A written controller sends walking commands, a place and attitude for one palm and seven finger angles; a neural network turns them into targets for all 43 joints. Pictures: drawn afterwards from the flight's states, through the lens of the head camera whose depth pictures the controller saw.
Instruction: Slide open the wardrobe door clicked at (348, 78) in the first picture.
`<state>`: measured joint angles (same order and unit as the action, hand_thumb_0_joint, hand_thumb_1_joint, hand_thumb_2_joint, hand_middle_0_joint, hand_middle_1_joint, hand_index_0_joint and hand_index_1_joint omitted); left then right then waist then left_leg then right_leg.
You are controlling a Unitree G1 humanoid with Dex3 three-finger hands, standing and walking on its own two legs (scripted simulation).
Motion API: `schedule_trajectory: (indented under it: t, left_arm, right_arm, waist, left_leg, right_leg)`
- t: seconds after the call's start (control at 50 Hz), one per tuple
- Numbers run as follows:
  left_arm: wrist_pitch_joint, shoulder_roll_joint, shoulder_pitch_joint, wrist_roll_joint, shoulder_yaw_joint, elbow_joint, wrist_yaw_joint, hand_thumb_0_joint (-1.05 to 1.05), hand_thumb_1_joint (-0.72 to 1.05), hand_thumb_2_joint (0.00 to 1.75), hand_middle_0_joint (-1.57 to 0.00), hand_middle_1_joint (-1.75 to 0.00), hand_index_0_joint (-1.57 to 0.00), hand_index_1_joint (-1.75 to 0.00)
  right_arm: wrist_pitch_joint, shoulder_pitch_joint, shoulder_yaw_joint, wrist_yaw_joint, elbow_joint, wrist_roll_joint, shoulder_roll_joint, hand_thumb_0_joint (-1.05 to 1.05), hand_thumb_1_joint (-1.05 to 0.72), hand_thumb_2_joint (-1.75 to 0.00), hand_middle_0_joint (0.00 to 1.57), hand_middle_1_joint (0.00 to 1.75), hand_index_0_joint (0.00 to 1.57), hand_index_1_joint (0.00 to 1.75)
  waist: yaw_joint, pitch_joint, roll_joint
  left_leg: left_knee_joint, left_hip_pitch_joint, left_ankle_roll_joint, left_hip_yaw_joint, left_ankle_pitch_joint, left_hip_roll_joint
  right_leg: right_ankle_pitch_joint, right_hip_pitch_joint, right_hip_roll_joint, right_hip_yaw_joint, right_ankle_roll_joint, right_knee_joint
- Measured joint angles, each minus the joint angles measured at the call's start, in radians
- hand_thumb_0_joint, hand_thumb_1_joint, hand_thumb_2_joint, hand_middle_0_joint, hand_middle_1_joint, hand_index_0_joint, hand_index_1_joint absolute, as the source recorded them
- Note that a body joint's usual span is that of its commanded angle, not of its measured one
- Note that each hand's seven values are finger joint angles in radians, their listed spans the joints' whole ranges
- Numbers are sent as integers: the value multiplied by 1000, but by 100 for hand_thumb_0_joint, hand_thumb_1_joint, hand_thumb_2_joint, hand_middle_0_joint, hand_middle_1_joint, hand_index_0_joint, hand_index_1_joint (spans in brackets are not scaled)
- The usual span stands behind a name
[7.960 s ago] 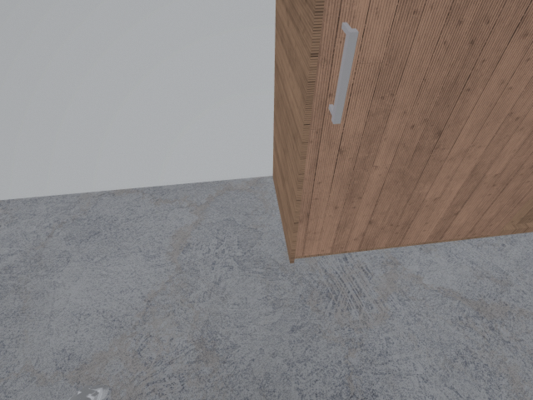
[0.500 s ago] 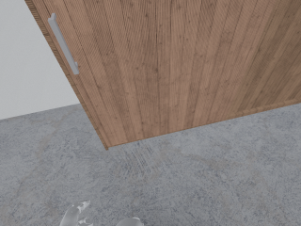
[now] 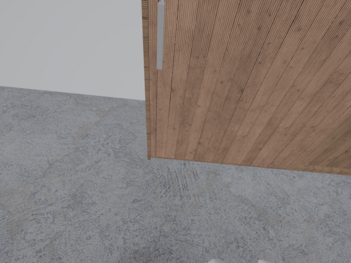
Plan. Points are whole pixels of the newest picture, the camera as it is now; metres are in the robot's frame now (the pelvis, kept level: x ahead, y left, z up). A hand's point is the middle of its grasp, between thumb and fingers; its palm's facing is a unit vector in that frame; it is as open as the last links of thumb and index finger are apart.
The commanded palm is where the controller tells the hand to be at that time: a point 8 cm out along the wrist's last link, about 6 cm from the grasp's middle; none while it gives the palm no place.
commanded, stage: take the last steps up to it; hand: left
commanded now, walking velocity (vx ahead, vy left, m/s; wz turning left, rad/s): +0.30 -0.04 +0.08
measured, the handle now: (161, 36) +0.76 +0.13 +0.11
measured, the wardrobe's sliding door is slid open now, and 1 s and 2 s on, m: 0.00 0.00 0.00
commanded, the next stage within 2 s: come to a stop and stand still in 0.98 s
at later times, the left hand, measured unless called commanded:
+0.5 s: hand out of the picture +0.05 +0.13 -0.16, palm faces +0.13 -0.97 -0.22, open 7.3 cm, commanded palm none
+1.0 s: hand (111, 253) +0.16 +0.17 -0.19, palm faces +0.16 -0.98 -0.15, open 7.4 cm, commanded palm none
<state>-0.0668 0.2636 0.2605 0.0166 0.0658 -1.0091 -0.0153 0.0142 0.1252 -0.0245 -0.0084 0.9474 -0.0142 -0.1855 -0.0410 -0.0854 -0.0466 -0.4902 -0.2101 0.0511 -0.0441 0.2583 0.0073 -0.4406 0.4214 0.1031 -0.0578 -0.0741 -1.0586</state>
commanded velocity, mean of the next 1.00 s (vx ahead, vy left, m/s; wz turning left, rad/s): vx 0.27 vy -0.02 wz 0.03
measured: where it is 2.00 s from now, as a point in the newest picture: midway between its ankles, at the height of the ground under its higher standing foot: (166, 258)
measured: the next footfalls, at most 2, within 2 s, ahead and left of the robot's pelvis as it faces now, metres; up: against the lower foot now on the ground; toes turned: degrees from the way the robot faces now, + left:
right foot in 0.34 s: +0.07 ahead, -0.14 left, +0.00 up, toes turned -3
left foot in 0.84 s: +0.30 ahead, +0.12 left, +0.00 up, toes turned +13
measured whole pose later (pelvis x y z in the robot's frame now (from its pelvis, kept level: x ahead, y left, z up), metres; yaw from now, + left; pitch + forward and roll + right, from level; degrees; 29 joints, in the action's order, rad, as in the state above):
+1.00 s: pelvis +0.22 +0.02 -0.01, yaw +3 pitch -2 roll +0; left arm 0.01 0.13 0.37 0.03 0.05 -1.13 -0.01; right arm -0.08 0.14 -0.05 -0.02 1.01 -0.01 -0.13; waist -0.04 -0.05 -0.03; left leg -0.52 -0.28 0.06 -0.18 0.22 -0.02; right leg -0.40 0.42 0.10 -0.07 0.00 -1.15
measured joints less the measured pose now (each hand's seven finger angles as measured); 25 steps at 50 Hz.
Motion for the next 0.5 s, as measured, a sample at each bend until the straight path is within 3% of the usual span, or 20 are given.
schedule_trajectory:
  t: [0.08,0.16,0.3,0.34,0.4,0.44,0.5]
  left_arm:
    - [14,-18,-1,7,-9,-8,11,1,91,90,-20,-30,-20,-30]
    - [22,-42,-4,13,-18,-15,21,1,91,90,-20,-30,-20,-30]
    - [48,-88,-30,11,-24,-6,36,1,91,90,-20,-30,-20,-30]
    - [72,-95,-26,13,-25,0,36,1,91,90,-20,-30,-20,-30]
    - [98,-117,-8,10,-21,-6,17,0,92,90,-20,-30,-20,-30]
    - [107,-119,32,7,-17,-17,7,0,93,90,-20,-30,-20,-30]
    - [109,-128,86,5,-23,-53,1,0,93,90,-20,-30,-20,-30]
  right_arm:
    - [-15,32,5,-1,16,-1,22,0,-90,-89,21,30,20,30]
    - [-32,87,-11,-8,34,-3,24,-1,-92,-89,21,30,20,30]
    - [-20,199,-21,-6,109,-12,2,0,-92,-89,21,30,20,30]
    - [-14,234,-24,-6,132,-8,-1,0,-91,-89,21,30,20,30]
    - [11,265,-30,2,169,-8,-8,0,-91,-89,21,30,20,30]
    - [22,266,-38,13,180,-13,-8,1,-91,-89,20,30,20,30]
    - [14,252,-49,20,168,-17,-11,1,-91,-89,20,30,20,30]
  waist:
    - [8,34,14]
    - [32,67,24]
    - [69,88,53]
    - [67,91,54]
    - [53,91,81]
    - [44,100,76]
    - [52,98,77]
  left_leg:
    - [74,33,4,11,-39,9]
    - [116,52,3,19,-59,19]
    - [92,56,-24,35,-30,14]
    - [8,28,-36,36,30,13]
    - [-277,-84,-31,44,178,-6]
    - [-435,-169,-34,27,139,-18]
    - [-541,-270,-52,10,26,-53]
  right_leg:
    - [42,-8,-8,8,-1,25]
    - [45,-35,-14,5,10,113]
    - [58,-138,-41,-20,35,411]
    - [105,-200,-49,-26,48,540]
    - [144,-221,-71,-52,98,531]
    - [148,-256,-75,-52,110,576]
    - [172,-320,-80,-60,110,665]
